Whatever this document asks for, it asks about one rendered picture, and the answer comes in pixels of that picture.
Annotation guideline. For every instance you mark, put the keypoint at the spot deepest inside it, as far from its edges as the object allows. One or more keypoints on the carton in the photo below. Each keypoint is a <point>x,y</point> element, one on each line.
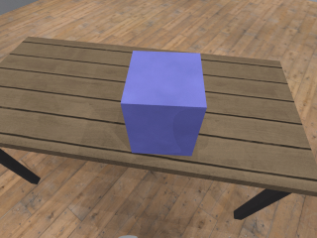
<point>164,102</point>

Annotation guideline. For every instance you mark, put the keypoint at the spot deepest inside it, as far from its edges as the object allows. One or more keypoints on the table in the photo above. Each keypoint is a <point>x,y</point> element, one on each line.
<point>63,98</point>

